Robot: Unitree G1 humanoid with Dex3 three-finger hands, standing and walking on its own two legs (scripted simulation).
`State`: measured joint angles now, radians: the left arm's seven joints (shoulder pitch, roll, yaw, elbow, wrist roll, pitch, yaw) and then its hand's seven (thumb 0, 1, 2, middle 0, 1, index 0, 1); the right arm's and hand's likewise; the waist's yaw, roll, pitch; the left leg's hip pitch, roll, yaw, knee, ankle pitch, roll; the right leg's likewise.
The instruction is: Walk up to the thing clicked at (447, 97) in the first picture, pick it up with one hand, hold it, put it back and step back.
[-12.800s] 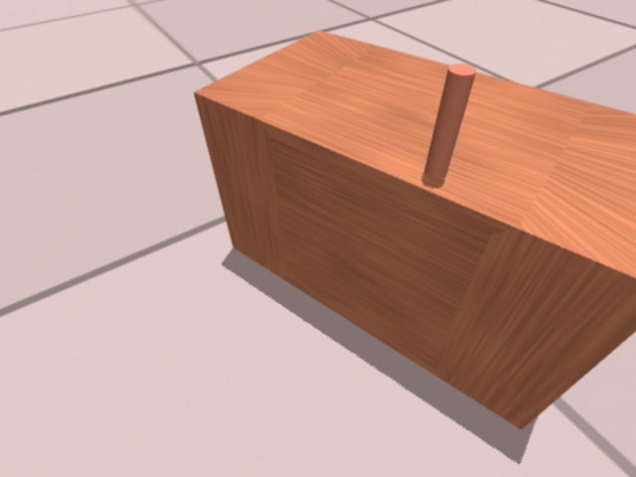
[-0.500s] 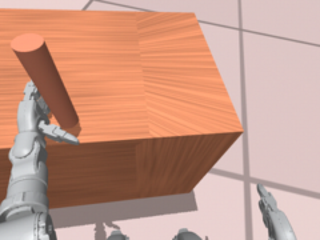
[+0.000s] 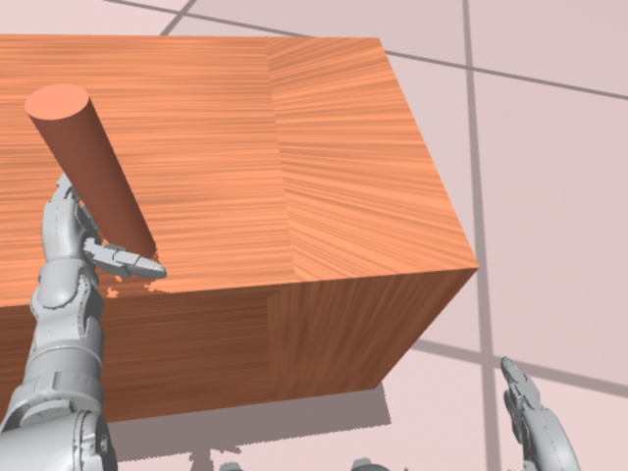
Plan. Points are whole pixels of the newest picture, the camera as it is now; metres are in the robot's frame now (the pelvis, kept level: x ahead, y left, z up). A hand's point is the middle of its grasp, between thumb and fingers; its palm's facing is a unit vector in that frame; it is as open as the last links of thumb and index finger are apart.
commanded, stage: close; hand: left
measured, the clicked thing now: (106, 192) +0.45 +0.22 +0.11
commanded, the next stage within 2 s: settle in 0.50 s
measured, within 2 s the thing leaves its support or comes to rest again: leaves its support in 0.84 s
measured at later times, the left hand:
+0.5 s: hand (138, 217) +0.46 +0.20 +0.06, palm faces +0.14 -0.99 +0.02, open 8.1 cm
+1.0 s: hand (121, 205) +0.45 +0.21 +0.09, palm faces +0.15 -0.99 -0.01, open 7.0 cm
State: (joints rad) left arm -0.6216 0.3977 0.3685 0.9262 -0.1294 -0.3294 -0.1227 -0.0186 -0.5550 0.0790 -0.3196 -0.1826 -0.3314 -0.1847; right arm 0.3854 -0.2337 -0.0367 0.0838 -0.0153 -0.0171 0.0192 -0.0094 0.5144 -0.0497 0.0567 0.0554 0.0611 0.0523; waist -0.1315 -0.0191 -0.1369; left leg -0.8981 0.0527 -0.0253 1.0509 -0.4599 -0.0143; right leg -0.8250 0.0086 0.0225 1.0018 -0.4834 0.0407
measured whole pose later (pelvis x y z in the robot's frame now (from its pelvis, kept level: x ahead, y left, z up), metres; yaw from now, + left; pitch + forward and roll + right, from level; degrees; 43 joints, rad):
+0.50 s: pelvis +0.00 +0.00 +0.00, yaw +0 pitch +18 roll -2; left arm -0.63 0.39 0.39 0.92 -0.13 -0.32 -0.13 -0.01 -0.12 0.61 -0.99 -0.84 -1.01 -0.83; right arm 0.40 -0.25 -0.06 0.07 -0.01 0.02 0.03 -0.01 0.51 -0.05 0.06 0.06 0.06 0.05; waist -0.14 0.00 -0.13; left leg -0.91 0.06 -0.02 1.04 -0.45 -0.02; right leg -0.84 0.01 0.03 1.00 -0.48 0.04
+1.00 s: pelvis +0.00 +0.00 +0.01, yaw +0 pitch +16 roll -2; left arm -0.63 0.41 0.36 0.87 -0.13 -0.28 -0.12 -0.01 -0.05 1.11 -0.97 -1.05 -0.92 -1.06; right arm 0.38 -0.23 -0.04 0.11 0.00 0.02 0.00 -0.01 0.52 -0.06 0.06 0.06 0.06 0.05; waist -0.13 -0.01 -0.12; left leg -0.85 0.06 -0.02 1.01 -0.44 -0.02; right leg -0.78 0.01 0.03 0.97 -0.46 0.04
